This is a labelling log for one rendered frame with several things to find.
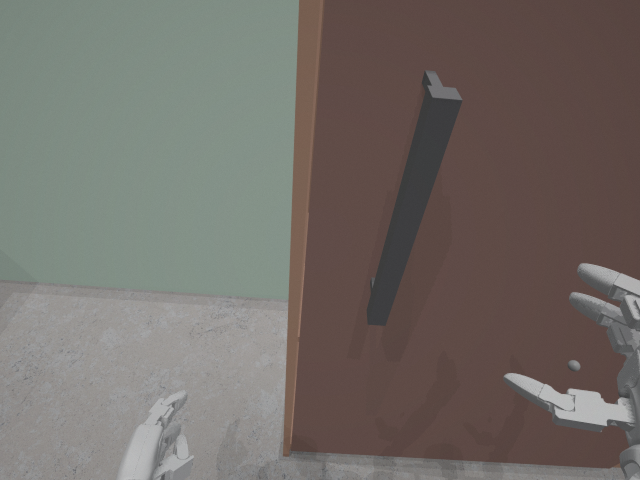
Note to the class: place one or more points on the left robot hand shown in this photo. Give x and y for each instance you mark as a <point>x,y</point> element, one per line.
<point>150,441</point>

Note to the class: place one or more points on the robot right forearm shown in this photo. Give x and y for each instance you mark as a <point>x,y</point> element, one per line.
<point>630,462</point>

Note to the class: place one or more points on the handle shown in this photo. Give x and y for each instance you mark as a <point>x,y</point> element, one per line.
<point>435,123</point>

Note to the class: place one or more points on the wardrobe door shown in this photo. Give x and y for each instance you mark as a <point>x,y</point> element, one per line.
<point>541,174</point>

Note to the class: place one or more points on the right robot hand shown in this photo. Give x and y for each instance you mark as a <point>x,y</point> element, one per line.
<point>583,409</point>

